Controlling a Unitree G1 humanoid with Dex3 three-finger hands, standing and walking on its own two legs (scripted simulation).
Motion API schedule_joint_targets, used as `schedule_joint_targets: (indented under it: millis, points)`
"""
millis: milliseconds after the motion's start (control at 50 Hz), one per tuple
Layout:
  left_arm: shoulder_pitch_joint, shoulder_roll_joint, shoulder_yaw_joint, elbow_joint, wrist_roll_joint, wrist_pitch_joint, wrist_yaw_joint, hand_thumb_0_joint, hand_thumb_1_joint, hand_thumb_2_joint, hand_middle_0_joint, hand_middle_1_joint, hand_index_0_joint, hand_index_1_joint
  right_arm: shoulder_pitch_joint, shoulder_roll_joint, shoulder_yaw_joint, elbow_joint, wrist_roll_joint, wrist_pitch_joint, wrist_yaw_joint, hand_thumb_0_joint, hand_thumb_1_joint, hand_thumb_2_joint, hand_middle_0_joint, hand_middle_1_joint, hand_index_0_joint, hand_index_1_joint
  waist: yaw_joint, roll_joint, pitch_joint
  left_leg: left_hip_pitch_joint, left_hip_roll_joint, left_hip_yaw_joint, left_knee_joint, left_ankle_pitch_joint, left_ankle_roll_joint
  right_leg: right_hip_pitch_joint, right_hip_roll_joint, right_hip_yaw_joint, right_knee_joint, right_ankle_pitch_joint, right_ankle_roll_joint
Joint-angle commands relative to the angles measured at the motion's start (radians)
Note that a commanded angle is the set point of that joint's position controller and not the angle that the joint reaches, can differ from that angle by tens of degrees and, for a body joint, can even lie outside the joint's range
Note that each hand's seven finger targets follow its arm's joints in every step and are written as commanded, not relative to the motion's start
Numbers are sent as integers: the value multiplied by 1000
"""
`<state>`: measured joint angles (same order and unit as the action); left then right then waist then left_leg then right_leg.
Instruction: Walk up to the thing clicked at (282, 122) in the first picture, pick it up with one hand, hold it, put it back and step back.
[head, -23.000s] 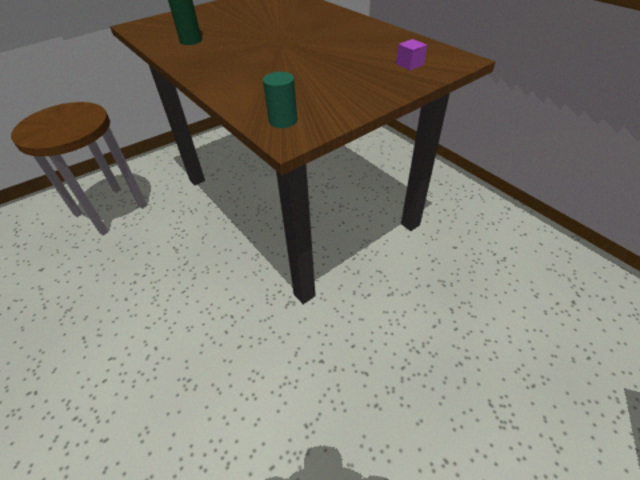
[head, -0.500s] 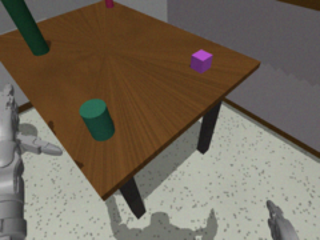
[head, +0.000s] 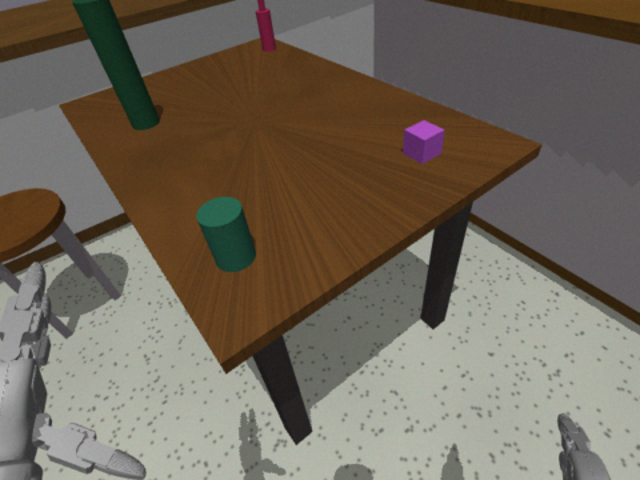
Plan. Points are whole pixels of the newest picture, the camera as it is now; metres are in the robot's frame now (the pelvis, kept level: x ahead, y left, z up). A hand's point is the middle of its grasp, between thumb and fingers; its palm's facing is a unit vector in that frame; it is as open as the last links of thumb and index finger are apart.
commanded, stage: sink last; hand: left
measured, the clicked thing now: (228, 235) +0.49 +0.22 +0.03
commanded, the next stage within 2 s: home in 0.20 s
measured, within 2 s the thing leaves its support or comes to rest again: neither
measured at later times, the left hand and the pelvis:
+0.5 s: hand (71, 391) +0.19 +0.29 +0.11, palm faces +0.42 -0.80 -0.43, open 17.5 cm; pelvis -0.01 +0.00 +0.01, yaw +0 degrees
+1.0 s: hand (224, 452) +0.19 +0.19 -0.09, palm faces +0.09 -0.98 -0.18, open 17.6 cm; pelvis +0.02 +0.01 +0.01, yaw -1 degrees
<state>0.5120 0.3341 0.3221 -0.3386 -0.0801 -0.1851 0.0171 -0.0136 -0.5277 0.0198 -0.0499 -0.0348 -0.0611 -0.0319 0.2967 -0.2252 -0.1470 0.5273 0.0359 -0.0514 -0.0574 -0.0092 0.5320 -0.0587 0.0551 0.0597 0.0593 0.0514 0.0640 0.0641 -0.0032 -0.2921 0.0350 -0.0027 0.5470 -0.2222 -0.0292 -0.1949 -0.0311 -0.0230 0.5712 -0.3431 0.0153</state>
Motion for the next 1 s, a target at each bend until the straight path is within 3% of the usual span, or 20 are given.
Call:
schedule_joint_targets:
  millis: [0,80,140,180,200,280,300,380,480,560,600,620,640,700,740,820,920,940,960,980]
  points:
    - [-138,179,110,-137,3,-95,21,0,-543,27,-50,-51,-57,-45,-115,-130,-54,-144,-4,-77,-11,0,527,-59,52,55,53,55,-31,-89,32,91,-39,54,-111,-56,50,-146,11,-18,-180,2,2]
    - [-119,172,87,-113,17,-132,27,0,-533,23,-46,-48,-56,-39,-125,-145,-58,-105,-15,-109,-24,0,535,-56,53,55,53,55,-22,-77,21,105,-45,49,-125,-82,49,-142,2,-1,-203,-56,0]
    - [-123,200,110,-117,24,-156,35,0,-542,27,-49,-51,-57,-43,-125,-117,-32,-80,-19,-127,-24,0,526,-59,52,55,53,55,-8,-52,-2,122,-48,48,-126,-42,48,-110,-3,2,-208,-17,1]
    - [-125,227,141,-103,25,-164,39,0,-554,23,-53,-53,-63,-44,-115,-165,-77,-70,-24,-135,-29,0,506,-64,53,55,53,55,-15,-60,-11,132,-49,48,-132,-27,48,-95,-1,-1,-210,4,2]
    - [-138,228,147,-120,25,-170,39,0,-558,25,-54,-53,-63,-45,-112,-124,-42,-51,-23,-138,-23,0,503,-65,53,55,53,55,1,-24,6,117,-47,50,-141,-48,44,-93,5,-12,-208,-16,-5]
    - [-128,245,187,-25,23,-183,46,0,-586,33,-63,-65,-70,-58,-123,-163,-75,-67,-23,-144,-23,0,471,-75,52,55,53,55,-2,-34,10,117,-45,51,-164,-53,40,-66,14,-22,-222,-10,-11]
    - [-137,245,194,12,21,-184,44,0,-506,91,-57,-62,-58,-61,-134,-178,-83,-92,-22,-148,-23,0,391,-155,120,135,120,135,-8,-56,19,122,-44,51,-166,-52,40,-68,14,-20,-227,-5,-6]
    - [-151,181,133,126,24,-193,36,0,-544,64,-52,-55,-54,-54,-167,-86,8,-127,-12,-147,-13,0,71,-475,129,181,129,181,2,-85,24,134,-48,52,-173,8,44,-45,3,-12,-234,55,2]
    - [-182,144,60,166,31,-188,30,0,-539,71,-53,-58,-55,-56,-161,-29,99,-104,-11,-142,-3,0,-309,-562,141,201,141,201,7,-37,9,149,-46,56,-184,43,44,-34,12,-29,-219,105,-6]
    - [-146,136,38,212,40,-159,32,0,-538,69,-53,-57,-55,-55,-118,-107,36,-49,-22,-135,-5,0,-437,-636,154,223,154,223,-21,-9,-42,191,-36,53,-181,105,35,-24,26,-36,-202,173,-14]
    - [-141,84,-27,236,44,-138,25,0,-556,57,-51,-53,-53,-51,-117,-116,36,-51,-26,-135,-1,0,-512,-680,162,236,162,236,-40,-16,-46,205,-29,48,-176,122,32,-22,34,-42,-198,191,-14]
    - [-125,83,-28,259,45,-128,28,0,-540,67,-52,-56,-54,-54,-151,-122,26,-44,-25,-134,-3,0,-575,-717,168,246,168,246,-27,-21,-57,204,-30,46,-178,141,31,-11,33,-43,-199,206,-16]
    - [-146,79,-44,280,47,-117,29,0,-543,64,-52,-54,-53,-53,-144,-151,-6,-44,-27,-129,-6,0,-655,-765,177,261,177,261,-50,-26,-69,218,-30,46,-172,153,32,-14,33,-41,-201,221,-14]
    - [-192,52,-94,322,56,-95,32,0,-581,40,-47,-47,-49,-46,-193,-113,31,-45,-29,-123,-8,0,-796,-846,191,284,191,284,-47,-44,-79,219,-29,45,-166,183,34,-3,31,-40,-204,247,-12]
    - [-177,-19,-175,434,63,-75,29,0,-598,29,-46,-44,-47,-42,-228,-50,79,-36,-25,-119,-5,0,-874,-891,199,298,199,298,-48,-62,-70,210,-27,45,-161,208,35,0,29,-40,-194,273,-11]
    - [-262,-47,-238,561,68,-50,28,0,-598,27,-45,-42,-46,-41,-214,-44,97,-5,-26,-104,-8,0,-894,-902,201,301,201,301,-61,-54,-79,200,-24,47,-161,190,32,-12,26,-40,-191,262,-15]
    - [-344,2,-221,709,73,-13,39,0,-584,34,-47,-44,-47,-43,-195,-74,90,-12,-27,-88,-10,0,-895,-903,201,301,201,301,-58,-8,-140,218,-20,54,-141,268,22,20,24,-32,-176,332,-17]
    - [-372,90,-94,633,77,-23,71,0,-611,1,-41,-36,-42,-34,-119,-125,86,82,-40,-73,-10,0,-888,-899,200,300,200,300,-17,35,-124,196,-26,55,-130,263,14,34,30,-31,-171,322,-23]
    - [-307,-9,-206,739,82,-8,63,0,-611,20,-44,-41,-46,-39,-129,-110,98,65,-37,-69,-8,0,-892,-902,201,301,201,301,-52,6,-99,196,-27,62,-132,247,15,18,33,-29,-177,316,-23]
    - [-352,-69,-281,741,78,-4,54,0,-607,25,-45,-43,-46,-41,-143,-95,108,57,-39,-70,-5,0,-893,-903,201,301,201,301,-71,-16,-66,184,-25,63,-134,221,18,-1,34,-30,-178,300,-20]
